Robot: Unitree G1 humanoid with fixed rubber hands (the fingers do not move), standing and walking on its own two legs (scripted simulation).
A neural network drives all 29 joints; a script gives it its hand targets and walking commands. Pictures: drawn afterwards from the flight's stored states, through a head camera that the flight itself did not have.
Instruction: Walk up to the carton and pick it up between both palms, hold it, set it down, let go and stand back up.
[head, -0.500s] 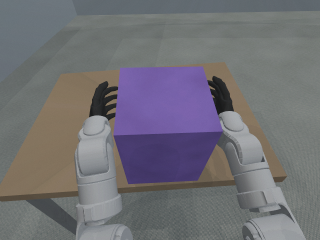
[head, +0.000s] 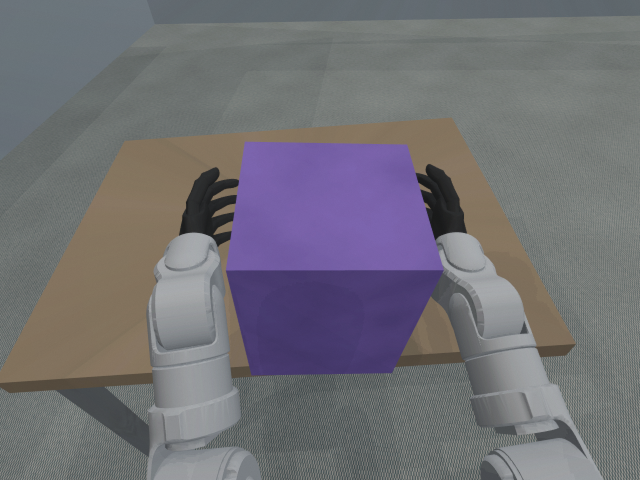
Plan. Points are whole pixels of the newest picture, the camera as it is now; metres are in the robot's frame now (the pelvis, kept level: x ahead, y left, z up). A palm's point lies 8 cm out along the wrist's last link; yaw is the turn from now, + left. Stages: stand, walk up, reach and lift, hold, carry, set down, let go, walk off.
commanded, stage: hold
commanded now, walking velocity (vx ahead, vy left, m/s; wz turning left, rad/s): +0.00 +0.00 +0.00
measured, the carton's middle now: (324, 267) +0.35 +0.00 +0.11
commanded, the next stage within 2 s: none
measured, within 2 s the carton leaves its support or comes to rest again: neither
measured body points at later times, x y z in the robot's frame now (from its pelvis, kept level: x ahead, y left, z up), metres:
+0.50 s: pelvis +0.02 -0.01 +0.00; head +0.02 -0.02 +0.45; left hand +0.36 +0.14 +0.16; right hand +0.38 -0.14 +0.14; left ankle +0.01 +0.12 -0.76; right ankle +0.00 -0.13 -0.76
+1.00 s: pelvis +0.01 +0.00 +0.00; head +0.02 -0.01 +0.45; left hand +0.37 +0.13 +0.18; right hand +0.38 -0.15 +0.16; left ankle +0.01 +0.12 -0.76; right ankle +0.00 -0.13 -0.76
